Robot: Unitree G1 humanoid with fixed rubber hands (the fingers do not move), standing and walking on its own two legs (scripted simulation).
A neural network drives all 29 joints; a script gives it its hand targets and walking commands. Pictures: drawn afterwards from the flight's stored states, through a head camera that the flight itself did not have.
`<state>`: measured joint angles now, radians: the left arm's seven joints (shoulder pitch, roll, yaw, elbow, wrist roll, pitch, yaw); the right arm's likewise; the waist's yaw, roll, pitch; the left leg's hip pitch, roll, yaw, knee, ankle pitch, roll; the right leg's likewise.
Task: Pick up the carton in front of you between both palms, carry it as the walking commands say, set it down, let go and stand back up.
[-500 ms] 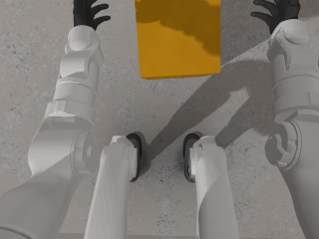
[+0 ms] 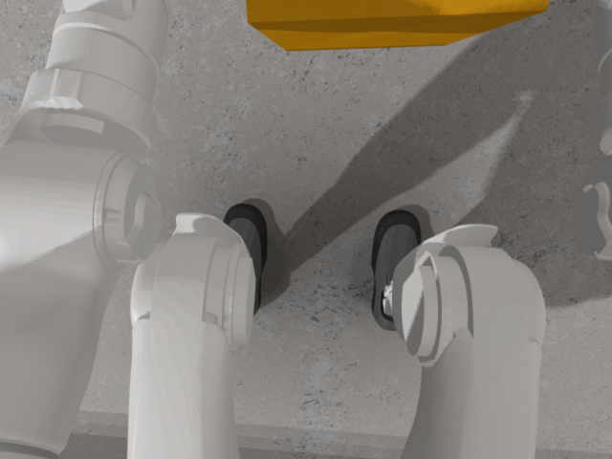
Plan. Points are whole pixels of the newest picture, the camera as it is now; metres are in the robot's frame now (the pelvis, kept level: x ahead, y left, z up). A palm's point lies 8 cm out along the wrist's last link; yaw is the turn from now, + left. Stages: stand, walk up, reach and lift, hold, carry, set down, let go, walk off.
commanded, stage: reach and lift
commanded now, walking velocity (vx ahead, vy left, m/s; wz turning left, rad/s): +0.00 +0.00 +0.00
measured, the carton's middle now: out of the picture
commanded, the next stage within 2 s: none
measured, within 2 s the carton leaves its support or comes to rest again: leaves its support in 0.86 s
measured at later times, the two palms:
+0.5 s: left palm out of the picture +0.58 +0.10 -0.18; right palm out of the picture +0.58 -0.20 -0.18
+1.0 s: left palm out of the picture +0.57 +0.10 -0.11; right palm out of the picture +0.55 -0.20 -0.12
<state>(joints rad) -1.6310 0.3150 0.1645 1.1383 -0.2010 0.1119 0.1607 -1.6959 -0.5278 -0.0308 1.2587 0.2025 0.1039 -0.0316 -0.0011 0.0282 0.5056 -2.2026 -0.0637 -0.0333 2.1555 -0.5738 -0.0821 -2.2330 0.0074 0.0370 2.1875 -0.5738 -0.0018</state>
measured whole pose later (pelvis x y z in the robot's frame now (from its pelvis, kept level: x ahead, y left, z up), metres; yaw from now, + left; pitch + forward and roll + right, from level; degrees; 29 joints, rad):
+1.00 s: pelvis +0.01 +0.01 +0.01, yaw -2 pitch +37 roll +2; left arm -1.35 0.14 0.32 0.74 -0.06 0.31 0.20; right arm -1.39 -0.28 -0.20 0.79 0.03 0.35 -0.09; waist -0.02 0.05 0.28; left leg -2.19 -0.10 -0.06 2.15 -0.62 -0.09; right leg -2.22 0.04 0.06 2.17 -0.59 0.03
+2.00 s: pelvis +0.05 +0.01 +0.25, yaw -4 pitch +32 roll +0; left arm -0.71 -0.13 0.46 0.57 0.23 0.39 0.05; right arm -0.72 0.07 -0.42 0.59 -0.26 0.42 0.01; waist 0.00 0.02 -0.23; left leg -1.41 -0.05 -0.07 1.30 -0.46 -0.03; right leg -1.43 0.03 0.06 1.30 -0.44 0.03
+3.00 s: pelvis +0.08 +0.01 +0.39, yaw -4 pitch -4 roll +0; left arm -0.35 -0.18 0.34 0.39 0.31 0.59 -0.02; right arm -0.33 0.17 -0.31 0.37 -0.31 0.62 0.03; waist 0.00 0.01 0.03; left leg -0.18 -0.02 -0.08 0.48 -0.23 -0.01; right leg -0.19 0.01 0.07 0.46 -0.20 0.02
